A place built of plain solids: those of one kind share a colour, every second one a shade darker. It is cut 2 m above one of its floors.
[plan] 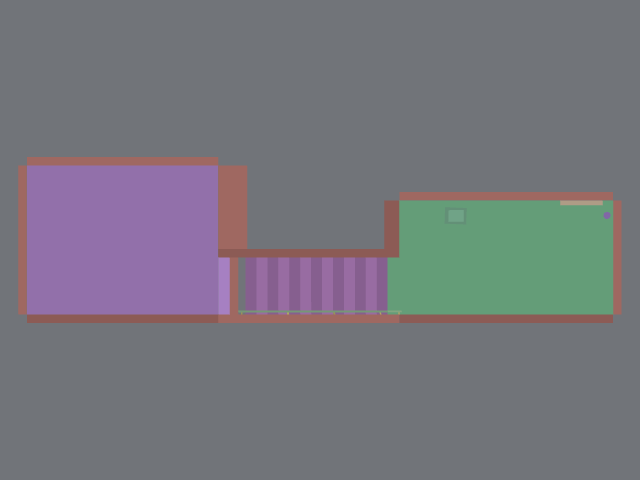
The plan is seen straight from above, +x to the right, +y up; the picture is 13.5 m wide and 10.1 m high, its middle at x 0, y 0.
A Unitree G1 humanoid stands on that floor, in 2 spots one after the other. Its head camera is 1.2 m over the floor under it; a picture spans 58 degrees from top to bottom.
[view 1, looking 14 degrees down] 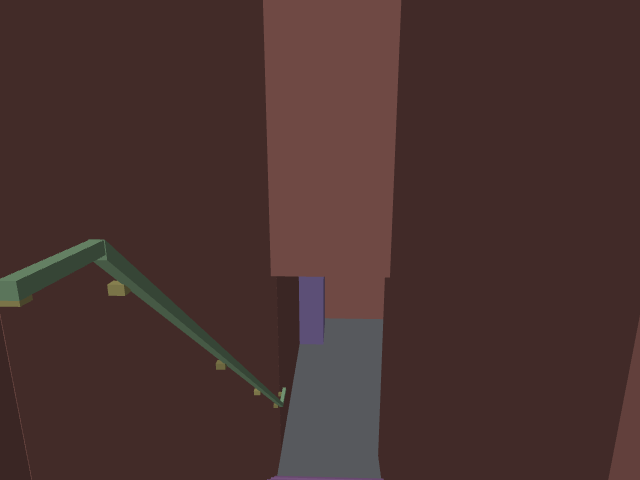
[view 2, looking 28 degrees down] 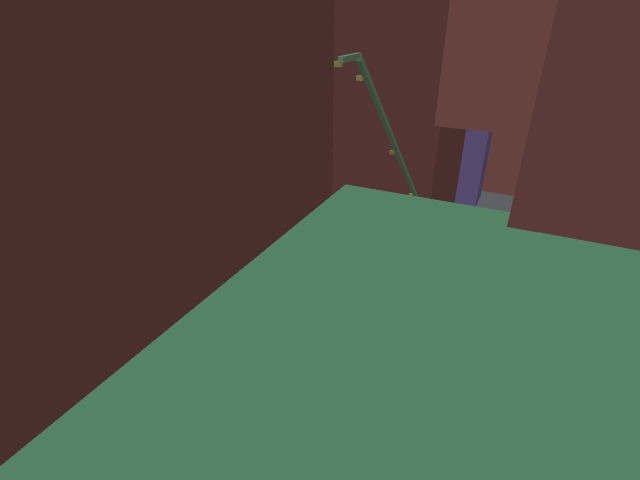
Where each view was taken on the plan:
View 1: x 2.42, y -0.93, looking -178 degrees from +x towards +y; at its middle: wall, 4.27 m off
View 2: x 4.37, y -0.35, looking -154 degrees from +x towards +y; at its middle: floor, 2.56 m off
